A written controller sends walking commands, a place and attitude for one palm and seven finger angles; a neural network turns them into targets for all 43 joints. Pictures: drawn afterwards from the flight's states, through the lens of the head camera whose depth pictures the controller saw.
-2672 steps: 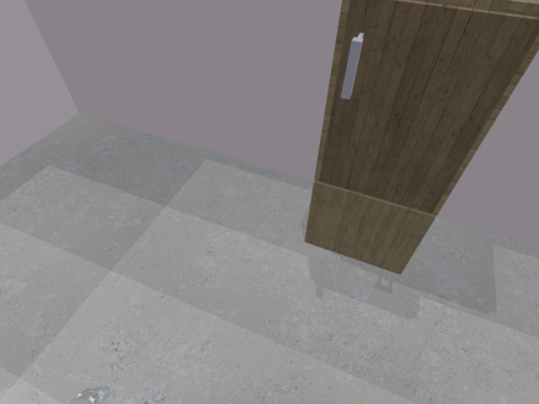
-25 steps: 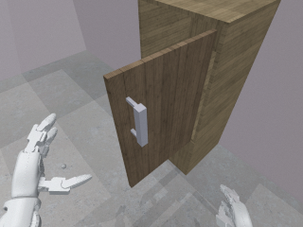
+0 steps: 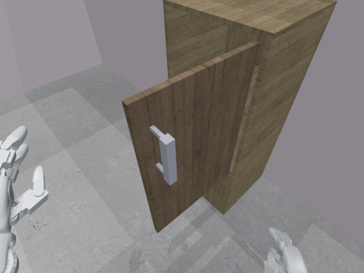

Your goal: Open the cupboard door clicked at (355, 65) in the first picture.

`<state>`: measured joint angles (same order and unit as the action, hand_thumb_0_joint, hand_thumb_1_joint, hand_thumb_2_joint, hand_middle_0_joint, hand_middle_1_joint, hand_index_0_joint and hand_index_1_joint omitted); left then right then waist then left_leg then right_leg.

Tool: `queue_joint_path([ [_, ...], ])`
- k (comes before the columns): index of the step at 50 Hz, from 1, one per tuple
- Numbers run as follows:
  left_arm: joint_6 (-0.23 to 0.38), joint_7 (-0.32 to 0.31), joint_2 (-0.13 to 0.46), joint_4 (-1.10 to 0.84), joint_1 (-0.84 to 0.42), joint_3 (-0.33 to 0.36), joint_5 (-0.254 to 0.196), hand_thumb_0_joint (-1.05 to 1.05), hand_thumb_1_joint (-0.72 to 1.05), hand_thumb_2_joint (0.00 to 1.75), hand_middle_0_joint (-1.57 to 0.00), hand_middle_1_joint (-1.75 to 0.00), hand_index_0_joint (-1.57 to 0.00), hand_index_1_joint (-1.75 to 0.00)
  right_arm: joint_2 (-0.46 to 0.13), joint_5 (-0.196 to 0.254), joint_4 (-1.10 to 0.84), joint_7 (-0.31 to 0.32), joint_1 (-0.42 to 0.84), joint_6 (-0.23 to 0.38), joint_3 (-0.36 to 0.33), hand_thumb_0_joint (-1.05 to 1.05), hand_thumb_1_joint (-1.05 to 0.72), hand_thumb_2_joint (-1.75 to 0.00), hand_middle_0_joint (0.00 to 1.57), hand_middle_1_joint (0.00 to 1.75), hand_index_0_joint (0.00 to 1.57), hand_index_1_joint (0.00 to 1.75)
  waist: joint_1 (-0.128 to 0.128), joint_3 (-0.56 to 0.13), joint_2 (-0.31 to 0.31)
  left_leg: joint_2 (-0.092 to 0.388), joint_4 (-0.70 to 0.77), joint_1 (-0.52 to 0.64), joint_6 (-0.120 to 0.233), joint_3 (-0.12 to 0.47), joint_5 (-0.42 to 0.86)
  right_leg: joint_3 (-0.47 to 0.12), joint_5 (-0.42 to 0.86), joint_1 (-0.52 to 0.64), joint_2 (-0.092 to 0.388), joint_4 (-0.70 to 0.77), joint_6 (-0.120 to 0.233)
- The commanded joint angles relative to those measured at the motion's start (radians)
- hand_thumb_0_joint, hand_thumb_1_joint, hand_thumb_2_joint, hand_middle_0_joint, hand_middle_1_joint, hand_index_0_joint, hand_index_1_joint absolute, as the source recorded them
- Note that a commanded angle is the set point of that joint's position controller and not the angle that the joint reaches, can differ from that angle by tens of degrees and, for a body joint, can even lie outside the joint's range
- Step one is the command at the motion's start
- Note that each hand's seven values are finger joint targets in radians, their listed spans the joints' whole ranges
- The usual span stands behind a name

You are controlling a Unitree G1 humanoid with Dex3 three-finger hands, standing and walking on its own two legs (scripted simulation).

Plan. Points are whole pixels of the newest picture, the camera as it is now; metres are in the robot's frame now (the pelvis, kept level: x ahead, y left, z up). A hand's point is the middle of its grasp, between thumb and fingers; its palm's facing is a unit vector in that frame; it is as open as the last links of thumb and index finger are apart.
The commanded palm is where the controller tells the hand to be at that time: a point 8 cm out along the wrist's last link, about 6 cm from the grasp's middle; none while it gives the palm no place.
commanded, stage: draw the hand back to the body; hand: left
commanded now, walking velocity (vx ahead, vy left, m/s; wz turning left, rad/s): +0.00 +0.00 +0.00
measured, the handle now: (163, 155) +0.34 +0.10 +0.09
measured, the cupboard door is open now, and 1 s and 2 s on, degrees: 88 88 88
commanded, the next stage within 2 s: step back with the hand held close in 0.28 s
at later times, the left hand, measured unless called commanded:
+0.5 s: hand (49, 194) +0.18 +0.25 +0.16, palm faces +0.45 -0.78 -0.44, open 7.4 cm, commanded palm +0.13 +0.28 +0.17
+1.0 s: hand (4, 244) +0.11 +0.27 +0.15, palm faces +0.40 -0.75 -0.53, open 7.4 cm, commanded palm +0.05 +0.31 +0.17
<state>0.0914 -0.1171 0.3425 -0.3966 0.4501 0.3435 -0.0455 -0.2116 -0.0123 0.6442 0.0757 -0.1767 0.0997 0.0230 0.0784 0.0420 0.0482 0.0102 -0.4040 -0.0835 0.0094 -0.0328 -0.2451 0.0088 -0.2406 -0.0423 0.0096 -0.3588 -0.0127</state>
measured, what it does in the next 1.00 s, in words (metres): shifts its weight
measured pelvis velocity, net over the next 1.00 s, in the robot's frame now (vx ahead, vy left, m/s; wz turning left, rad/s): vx -0.10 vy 0.01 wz -0.01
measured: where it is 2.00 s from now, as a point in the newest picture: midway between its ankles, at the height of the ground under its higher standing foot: outside the picture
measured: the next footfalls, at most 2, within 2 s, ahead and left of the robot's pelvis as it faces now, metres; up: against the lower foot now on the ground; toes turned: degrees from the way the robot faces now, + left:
right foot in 1.48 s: -0.28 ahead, -0.07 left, +0.00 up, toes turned +0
left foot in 1.66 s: -0.19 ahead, +0.11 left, +0.00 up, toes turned +3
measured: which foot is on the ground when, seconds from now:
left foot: down 0.00-1.00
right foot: down 0.00-1.00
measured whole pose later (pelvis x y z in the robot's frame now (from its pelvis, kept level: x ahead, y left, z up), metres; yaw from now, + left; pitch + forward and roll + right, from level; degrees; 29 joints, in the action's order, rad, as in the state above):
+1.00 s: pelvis -0.10 +0.01 -0.02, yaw -1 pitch -2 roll -1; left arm 0.21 -0.14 0.42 -0.52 0.54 0.45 0.00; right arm -0.21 0.01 0.53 0.08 -0.20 0.06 0.00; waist 0.01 0.08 0.00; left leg 0.01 -0.58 -0.38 0.04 -0.06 -0.18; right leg -0.02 -0.18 -0.35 0.02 -0.56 -0.04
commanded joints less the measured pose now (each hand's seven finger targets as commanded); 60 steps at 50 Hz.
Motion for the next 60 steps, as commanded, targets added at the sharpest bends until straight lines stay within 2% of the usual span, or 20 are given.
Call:
queue_joint_path([
  [1,0.06,-0.014,0.153,-0.209,-0.084,0.08,-0.001,0.0,0.9,0.9,-0.2,-0.3,-0.2,-0.3,-0.118,-0.001,-0.156,0.008,0.114,0.05,-0.044,0.0,-0.9,-0.9,0.2,0.3,0.2,0.3,-0.009,-0.108,0.025,0.022,0.049,0.039,-0.001,0.016,0.302,0.019,0.239,-0.012,-0.012,0.039,0.029],
  [13,0.069,-0.017,0.181,-0.201,-0.073,0.109,-0.004,0.0,0.9,0.9,-0.2,-0.3,-0.2,-0.3,-0.103,-0.003,-0.147,0.016,0.127,0.056,-0.042,0.0,-0.9,-0.9,0.2,0.3,0.2,0.3,-0.002,-0.09,0.036,0.011,0.041,0.043,0.004,-0.001,0.26,0.006,0.238,-0.021,-0.009,0.067,0.029],
  [19,0.071,-0.007,0.162,-0.159,-0.065,0.097,-0.013,0.0,0.9,0.9,-0.2,-0.3,-0.2,-0.3,-0.103,-0.001,-0.15,0.016,0.132,0.051,-0.046,0.0,-0.9,-0.9,0.2,0.3,0.2,0.3,-0.005,-0.061,-0.022,0.012,0.047,0.036,0.013,-0.004,0.224,0.001,0.207,-0.039,-0.008,0.082,0.021],
  [20,0.083,-0.013,0.211,-0.256,-0.17,0.124,-0.009,0.0,0.9,0.9,-0.2,-0.3,-0.2,-0.3,-0.106,0.002,-0.152,0.018,0.141,0.055,-0.046,0.0,-0.9,-0.9,0.2,0.3,0.2,0.3,-0.006,-0.104,0.028,0.009,0.042,0.055,0.012,-0.003,0.219,-0.007,0.201,-0.033,-0.006,0.082,0.022],
  [21,0.118,-0.018,0.318,-0.247,-0.191,0.238,-0.009,0.0,0.9,0.9,-0.2,-0.3,-0.2,-0.3,-0.124,0.016,-0.184,0.018,0.117,0.037,-0.042,0.0,-0.9,-0.9,0.2,0.3,0.2,0.3,-0.051,-0.011,-0.006,0.022,-0.006,-0.014,0.027,0.006,0.152,-0.098,0.269,-0.176,0.041,0.132,0.026],
  [22,0.118,-0.005,0.234,-0.165,-0.075,0.175,-0.008,0.0,0.9,0.9,-0.2,-0.3,-0.2,-0.3,-0.11,0.01,-0.166,0.017,0.115,0.02,-0.045,0.0,-0.9,-0.9,0.2,0.3,0.2,0.3,-0.053,-0.035,-0.065,0.019,-0.032,-0.018,0.027,0.018,0.14,-0.097,0.297,-0.173,0.066,0.123,0.026],
  [26,0.116,0.001,0.201,-0.193,0.012,0.137,0.0,0.0,0.9,0.9,-0.2,-0.3,-0.2,-0.3,-0.12,0.013,-0.196,0.014,0.114,-0.011,-0.059,0.0,-0.9,-0.9,0.2,0.3,0.2,0.3,-0.059,-0.124,-0.036,0.031,-0.054,-0.014,0.018,0.0,0.227,-0.083,0.435,-0.152,0.086,0.056,0.023],
  [28,0.114,-0.003,0.202,-0.203,0.057,0.141,-0.002,0.0,0.9,0.9,-0.2,-0.3,-0.2,-0.3,-0.123,0.016,-0.207,0.017,0.114,-0.021,-0.065,0.0,-0.9,-0.9,0.2,0.3,0.2,0.3,-0.058,-0.174,0.002,0.043,-0.05,-0.009,0.017,-0.001,0.299,-0.069,0.478,-0.128,0.085,0.021,0.018],
  [32,0.112,-0.014,0.246,-0.265,0.089,0.186,-0.004,0.0,0.9,0.9,-0.2,-0.3,-0.2,-0.3,-0.123,0.024,-0.24,0.019,0.107,-0.042,-0.075,0.0,-0.9,-0.9,0.2,0.3,0.2,0.3,-0.059,-0.227,-0.072,0.063,-0.053,-0.025,0.013,0.006,0.368,-0.06,0.505,-0.116,0.07,-0.028,0.008],
  [36,0.121,-0.027,0.263,-0.311,0.125,0.215,-0.004,0.0,0.9,0.9,-0.2,-0.3,-0.2,-0.3,-0.122,0.025,-0.262,0.022,0.108,-0.05,-0.079,0.0,-0.9,-0.9,0.2,0.3,0.2,0.3,-0.054,-0.237,-0.018,0.079,-0.028,-0.074,0.015,0.024,0.379,-0.047,0.438,-0.109,0.048,-0.079,0.005],
  [40,0.137,-0.037,0.26,-0.33,0.143,0.226,0.002,0.0,0.9,0.9,-0.2,-0.3,-0.2,-0.3,-0.129,0.022,-0.27,0.02,0.1,-0.039,-0.079,0.0,-0.9,-0.9,0.2,0.3,0.2,0.3,-0.051,-0.196,0.057,0.114,0.036,-0.199,0.033,0.062,0.231,-0.03,0.257,-0.099,0.017,-0.137,-0.003],
  [43,0.156,-0.041,0.244,-0.334,0.128,0.224,0.015,0.0,0.9,0.9,-0.2,-0.3,-0.2,-0.3,-0.144,0.021,-0.273,0.017,0.094,-0.019,-0.082,0.0,-0.9,-0.9,0.2,0.3,0.2,0.3,-0.055,-0.151,0.116,0.138,0.102,-0.372,0.058,0.093,-0.054,-0.025,0.164,-0.038,0.001,-0.198,-0.005],
  [48,0.186,-0.046,0.231,-0.311,0.05,0.227,0.043,0.0,0.9,0.9,-0.2,-0.3,-0.2,-0.3,-0.155,0.021,-0.268,0.018,0.076,0.014,-0.085,0.0,-0.9,-0.9,0.2,0.3,0.2,0.3,-0.066,-0.07,0.097,0.161,0.132,-0.622,0.092,0.137,-0.412,-0.041,0.052,0.021,-0.012,-0.264,-0.009],
  [51,0.198,-0.048,0.225,-0.307,0.025,0.216,0.046,0.0,0.9,0.9,-0.2,-0.3,-0.2,-0.3,-0.145,0.021,-0.257,0.014,0.043,0.033,-0.088,0.0,-0.9,-0.9,0.2,0.3,0.2,0.3,-0.078,-0.069,-0.029,0.097,-0.007,-0.531,0.068,0.094,-0.419,-0.122,-0.112,-0.135,0.039,-0.135,0.017],
  [53,0.204,-0.056,0.24,-0.333,0.008,0.206,0.038,0.0,0.9,0.9,-0.2,-0.3,-0.2,-0.3,-0.138,0.017,-0.231,0.013,0.024,0.037,-0.089,0.0,-0.9,-0.9,0.2,0.3,0.2,0.3,-0.086,-0.077,-0.124,0.022,-0.232,-0.289,0.02,0.039,-0.304,-0.221,-0.295,-0.419,0.134,0.042,0.071],
  [54,0.204,-0.062,0.238,-0.347,-0.004,0.189,0.032,0.0,0.9,0.9,-0.2,-0.3,-0.2,-0.3,-0.12,0.014,-0.212,0.01,0.018,0.039,-0.078,0.0,-0.9,-0.9,0.2,0.3,0.2,0.3,-0.089,-0.088,-0.178,-0.004,-0.341,-0.178,0.003,0.023,-0.231,-0.237,-0.318,-0.531,0.189,0.087,0.096],
  [56,0.199,-0.072,0.241,-0.346,-0.01,0.186,0.03,0.0,0.9,0.9,-0.2,-0.3,-0.2,-0.3,-0.108,0.007,-0.192,0.009,0.023,0.037,-0.067,0.0,-0.9,-0.9,0.2,0.3,0.2,0.3,-0.094,-0.111,-0.195,-0.005,-0.351,-0.1,0.0,0.024,-0.176,-0.194,-0.264,-0.576,0.211,0.068,0.099],
  [58,0.197,-0.078,0.253,-0.354,-0.013,0.2,0.025,0.0,0.9,0.9,-0.2,-0.3,-0.2,-0.3,-0.126,0.006,-0.198,0.022,0.037,0.039,-0.069,0.0,-0.9,-0.9,0.2,0.3,0.2,0.3,-0.098,-0.084,-0.067,0.046,-0.172,-0.159,0.021,0.106,-0.238,-0.118,-0.263,-0.552,0.131,-0.049,0.055],
  [59,0.204,-0.08,0.253,-0.375,-0.011,0.208,0.023,0.0,0.9,0.9,-0.2,-0.3,-0.2,-0.3,-0.142,0.008,-0.214,0.029,0.041,0.042,-0.067,0.0,-0.9,-0.9,0.2,0.3,0.2,0.3,-0.095,-0.059,0.072,0.121,-0.024,-0.273,0.051,0.219,-0.373,-0.077,-0.299,-0.502,0.061,-0.177,0.023],
  [60,0.21,-0.084,0.249,-0.386,-0.003,0.23,0.026,0.0,0.9,0.9,-0.2,-0.3,-0.2,-0.3,-0.148,0.003,-0.225,0.033,0.061,0.052,-0.065,0.0,-0.9,-0.9,0.2,0.3,0.2,0.3,-0.087,-0.067,0.284,0.26,0.223,-0.498,0.107,0.405,-0.585,-0.006,-0.248,-0.322,-0.041,-0.474,-0.012],
])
